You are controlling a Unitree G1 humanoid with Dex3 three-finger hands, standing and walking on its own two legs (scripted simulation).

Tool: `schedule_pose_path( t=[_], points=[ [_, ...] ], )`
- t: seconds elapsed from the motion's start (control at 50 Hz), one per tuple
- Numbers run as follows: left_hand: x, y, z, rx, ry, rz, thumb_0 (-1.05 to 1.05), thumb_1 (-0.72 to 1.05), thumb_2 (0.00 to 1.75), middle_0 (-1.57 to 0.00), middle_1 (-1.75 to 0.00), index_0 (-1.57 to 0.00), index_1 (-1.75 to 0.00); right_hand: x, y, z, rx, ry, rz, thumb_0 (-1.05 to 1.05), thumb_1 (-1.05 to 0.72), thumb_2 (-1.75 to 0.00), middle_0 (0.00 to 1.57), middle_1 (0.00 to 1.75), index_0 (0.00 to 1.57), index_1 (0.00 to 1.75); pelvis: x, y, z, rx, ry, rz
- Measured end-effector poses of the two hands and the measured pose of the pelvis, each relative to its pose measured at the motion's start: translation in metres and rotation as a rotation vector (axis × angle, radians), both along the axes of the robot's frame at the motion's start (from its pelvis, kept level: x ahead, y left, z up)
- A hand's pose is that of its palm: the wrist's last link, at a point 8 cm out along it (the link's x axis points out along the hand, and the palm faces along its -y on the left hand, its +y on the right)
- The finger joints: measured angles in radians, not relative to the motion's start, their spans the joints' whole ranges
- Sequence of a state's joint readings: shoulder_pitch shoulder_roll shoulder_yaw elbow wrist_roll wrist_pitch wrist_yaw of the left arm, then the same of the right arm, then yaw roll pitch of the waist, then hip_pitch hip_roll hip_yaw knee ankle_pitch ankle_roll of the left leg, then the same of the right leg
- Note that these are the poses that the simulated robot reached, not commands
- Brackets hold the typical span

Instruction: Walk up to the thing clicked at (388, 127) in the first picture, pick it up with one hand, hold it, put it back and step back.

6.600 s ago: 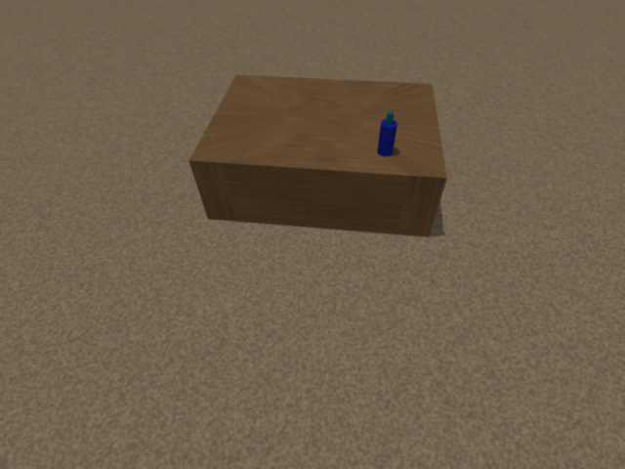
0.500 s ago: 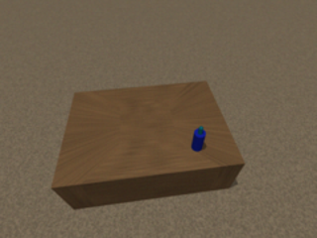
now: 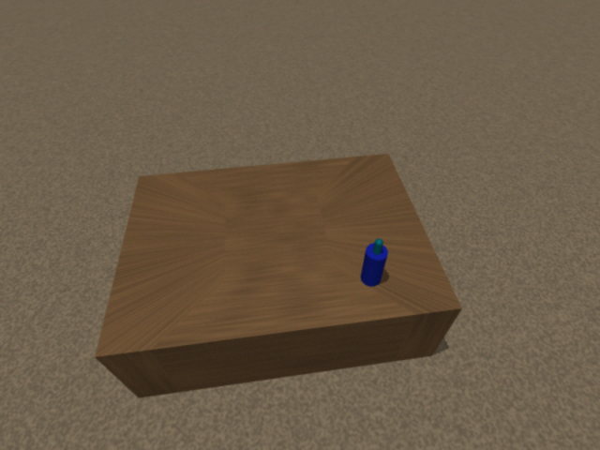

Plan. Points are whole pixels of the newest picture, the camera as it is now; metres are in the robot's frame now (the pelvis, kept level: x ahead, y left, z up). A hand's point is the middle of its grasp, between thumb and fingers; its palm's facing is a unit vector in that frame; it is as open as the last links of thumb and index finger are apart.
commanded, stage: stand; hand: right
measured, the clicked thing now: (374, 260) +0.66 -0.20 -0.36
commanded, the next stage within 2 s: walk up in 0.72 s
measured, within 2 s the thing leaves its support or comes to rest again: neither
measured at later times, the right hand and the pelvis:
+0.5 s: hand out of the picture +0.08 -0.25 -0.15, palm faces -0.03 +0.94 -0.34, open 7.3 cm; pelvis +0.00 +0.00 +0.00, yaw +0 degrees
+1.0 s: hand out of the picture +0.07 -0.33 -0.17, palm faces -0.02 +0.92 -0.38, open 7.3 cm; pelvis +0.03 -0.05 -0.02, yaw +1 degrees
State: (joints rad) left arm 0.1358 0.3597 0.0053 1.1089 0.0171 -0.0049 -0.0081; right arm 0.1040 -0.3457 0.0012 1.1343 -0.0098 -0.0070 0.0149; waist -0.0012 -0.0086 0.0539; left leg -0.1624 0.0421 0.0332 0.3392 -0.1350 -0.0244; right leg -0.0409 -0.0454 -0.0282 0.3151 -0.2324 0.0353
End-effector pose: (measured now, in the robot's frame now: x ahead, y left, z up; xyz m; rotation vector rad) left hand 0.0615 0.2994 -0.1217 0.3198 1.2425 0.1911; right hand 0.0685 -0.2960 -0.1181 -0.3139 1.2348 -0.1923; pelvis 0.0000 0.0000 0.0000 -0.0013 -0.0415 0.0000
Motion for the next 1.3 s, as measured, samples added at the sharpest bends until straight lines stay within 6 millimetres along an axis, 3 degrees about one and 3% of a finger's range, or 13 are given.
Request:
schedule_pose_path(
  t=[0.76,0.84,0.96,1.02,1.14,1.22,1.3],
  points=[
    [-0.001,0.006,-0.001,-0.007,0.011,0.009,0.01,0.9,0.89,-0.2,-0.3,-0.2,-0.3,0.0,0.002,0.0,0.004,-0.004,-0.002,0.0,-0.91,-0.9,0.2,0.3,0.21,0.3,0.004,0.003,-0.001,0.005,0.006,0.003],
    [0.002,0.008,0.002,0.01,0.011,0.019,0.01,0.9,0.89,-0.2,-0.3,-0.2,-0.3,-0.009,-0.013,0.001,-0.003,-0.015,-0.017,0.0,-0.9,-0.9,0.21,0.3,0.21,0.3,0.01,-0.008,-0.004,0.017,0.011,-0.002],
    [0.01,-0.005,0.011,0.056,-0.01,0.026,0.01,0.9,0.89,-0.2,-0.3,-0.2,-0.3,-0.014,-0.064,-0.006,-0.037,0.036,-0.028,0.0,-0.9,-0.9,0.21,0.3,0.21,0.3,0.025,-0.04,-0.012,0.035,-0.007,0.001],
    [0.002,-0.018,0.012,0.08,-0.027,0.059,0.0,0.9,0.89,-0.2,-0.3,-0.2,-0.3,0.003,-0.086,-0.014,-0.056,0.054,-0.019,0.0,-0.9,-0.9,0.21,0.3,0.21,0.3,0.038,-0.054,-0.017,0.011,-0.019,0.018],
    [-0.014,-0.042,0.021,0.064,0.03,0.142,0.01,0.9,0.89,-0.2,-0.3,-0.2,-0.3,0.065,-0.095,-0.001,-0.033,-0.011,0.046,0.0,-0.91,-0.9,0.2,0.3,0.21,0.3,0.075,-0.066,-0.005,0.004,-0.017,0.03],
    [0.0,-0.05,0.017,0.049,0.041,0.156,0.01,0.9,0.89,-0.2,-0.3,-0.2,-0.3,0.107,-0.091,0.002,-0.023,-0.024,0.103,0.0,-0.91,-0.9,0.2,0.3,0.2,0.3,0.099,-0.068,-0.006,-0.012,-0.015,0.054],
    [0.026,-0.051,0.004,0.035,0.041,0.154,0.01,0.9,0.89,-0.2,-0.3,-0.2,-0.3,0.153,-0.076,-0.001,-0.019,-0.022,0.16,0.0,-0.91,-0.9,0.2,0.3,0.2,0.3,0.125,-0.066,-0.013,-0.021,-0.014,0.076]
  ],
)
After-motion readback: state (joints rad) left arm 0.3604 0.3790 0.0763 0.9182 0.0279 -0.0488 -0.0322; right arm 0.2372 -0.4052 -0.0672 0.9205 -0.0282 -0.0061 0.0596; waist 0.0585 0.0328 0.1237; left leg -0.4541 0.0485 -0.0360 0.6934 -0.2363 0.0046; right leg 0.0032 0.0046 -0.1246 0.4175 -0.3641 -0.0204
